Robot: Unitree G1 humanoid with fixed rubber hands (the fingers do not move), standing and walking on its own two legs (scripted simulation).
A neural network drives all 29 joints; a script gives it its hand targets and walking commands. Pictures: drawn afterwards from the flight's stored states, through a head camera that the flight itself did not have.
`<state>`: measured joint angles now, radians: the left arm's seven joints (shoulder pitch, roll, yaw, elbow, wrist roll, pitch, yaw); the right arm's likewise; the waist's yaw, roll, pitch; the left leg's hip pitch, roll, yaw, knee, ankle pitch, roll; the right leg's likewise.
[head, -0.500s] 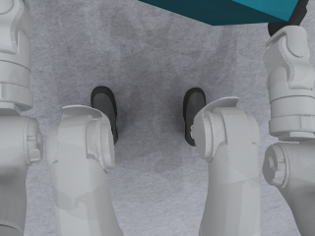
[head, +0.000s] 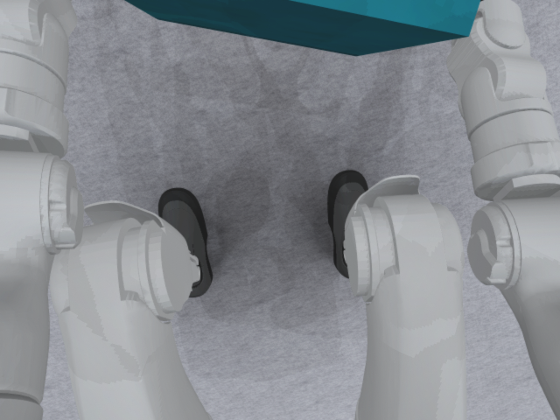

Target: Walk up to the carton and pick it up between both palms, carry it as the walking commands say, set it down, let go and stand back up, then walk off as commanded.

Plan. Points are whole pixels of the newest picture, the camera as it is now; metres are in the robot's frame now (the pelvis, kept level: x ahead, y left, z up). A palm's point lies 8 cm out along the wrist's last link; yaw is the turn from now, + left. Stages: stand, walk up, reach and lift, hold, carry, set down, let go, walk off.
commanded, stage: reach and lift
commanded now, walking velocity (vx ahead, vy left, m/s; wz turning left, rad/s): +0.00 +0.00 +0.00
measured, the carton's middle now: out of the picture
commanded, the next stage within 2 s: none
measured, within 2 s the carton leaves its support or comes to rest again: leaves its support in 1.08 s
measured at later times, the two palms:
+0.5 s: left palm out of the picture +0.54 +0.18 -0.19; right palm (457, 28) +0.46 -0.20 -0.19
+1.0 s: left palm out of the picture +0.55 +0.17 -0.19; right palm out of the picture +0.49 -0.20 -0.19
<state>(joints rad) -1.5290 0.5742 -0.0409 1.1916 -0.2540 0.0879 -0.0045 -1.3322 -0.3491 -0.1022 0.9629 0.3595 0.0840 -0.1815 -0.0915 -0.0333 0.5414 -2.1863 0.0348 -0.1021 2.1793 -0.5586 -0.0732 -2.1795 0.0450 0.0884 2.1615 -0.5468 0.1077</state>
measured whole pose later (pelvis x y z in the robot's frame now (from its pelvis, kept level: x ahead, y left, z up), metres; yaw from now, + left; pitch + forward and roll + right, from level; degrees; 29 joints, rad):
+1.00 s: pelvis -0.01 +0.01 -0.01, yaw +1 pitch +29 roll -2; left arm -1.55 0.47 -0.09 1.18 -0.24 0.14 0.09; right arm -1.33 -0.30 -0.15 0.97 0.31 0.14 -0.22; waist -0.08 -0.04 0.52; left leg -2.19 -0.07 -0.13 2.21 -0.52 -0.11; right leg -2.16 0.08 0.13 2.19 -0.53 0.17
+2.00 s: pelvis -0.03 +0.00 +0.04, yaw +1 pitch +28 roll +1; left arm -1.41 0.42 0.10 0.77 -0.06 0.40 0.08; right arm -1.19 -0.14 -0.35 0.49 0.11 0.40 -0.32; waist -0.08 -0.04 0.53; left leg -2.00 -0.07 -0.12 2.00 -0.49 -0.14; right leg -2.02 0.11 0.15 2.01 -0.48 0.13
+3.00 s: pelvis -0.04 +0.01 +0.15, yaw +1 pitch +20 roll +0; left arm -1.32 0.35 0.17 0.71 0.00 0.48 0.07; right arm -1.12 -0.11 -0.39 0.41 0.03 0.50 -0.28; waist -0.07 0.01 0.53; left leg -1.61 -0.09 -0.13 1.67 -0.42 -0.10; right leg -1.60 0.08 0.15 1.66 -0.42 0.14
